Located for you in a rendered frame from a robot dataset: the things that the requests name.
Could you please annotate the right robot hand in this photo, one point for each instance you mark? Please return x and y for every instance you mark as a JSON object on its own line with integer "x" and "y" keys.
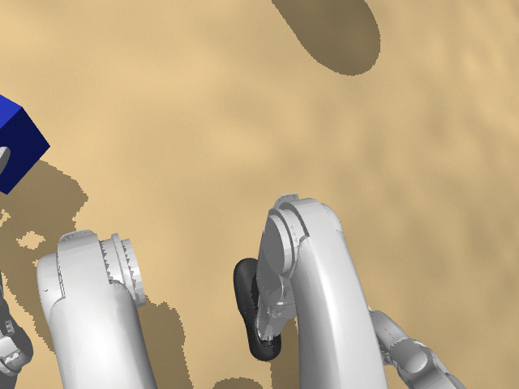
{"x": 388, "y": 334}

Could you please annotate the carton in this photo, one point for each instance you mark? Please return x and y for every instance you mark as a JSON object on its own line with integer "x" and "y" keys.
{"x": 21, "y": 136}

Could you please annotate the left robot arm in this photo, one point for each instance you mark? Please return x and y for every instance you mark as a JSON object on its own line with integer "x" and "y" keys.
{"x": 15, "y": 346}

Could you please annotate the right robot arm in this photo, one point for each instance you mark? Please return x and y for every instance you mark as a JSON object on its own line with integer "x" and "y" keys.
{"x": 420, "y": 368}

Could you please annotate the right robot foot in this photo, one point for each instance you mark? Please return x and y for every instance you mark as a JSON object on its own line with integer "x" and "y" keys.
{"x": 247, "y": 296}

